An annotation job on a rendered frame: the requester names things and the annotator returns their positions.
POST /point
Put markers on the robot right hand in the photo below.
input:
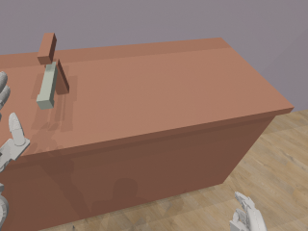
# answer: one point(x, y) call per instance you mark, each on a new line
point(252, 220)

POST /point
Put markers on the counter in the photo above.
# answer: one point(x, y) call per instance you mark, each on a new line
point(131, 124)

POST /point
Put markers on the tap lever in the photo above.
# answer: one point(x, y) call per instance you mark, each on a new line
point(45, 97)

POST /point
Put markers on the robot left hand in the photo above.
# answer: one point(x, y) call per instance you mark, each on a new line
point(12, 148)

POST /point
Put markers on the robot left forearm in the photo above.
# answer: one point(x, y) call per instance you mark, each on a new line
point(4, 207)

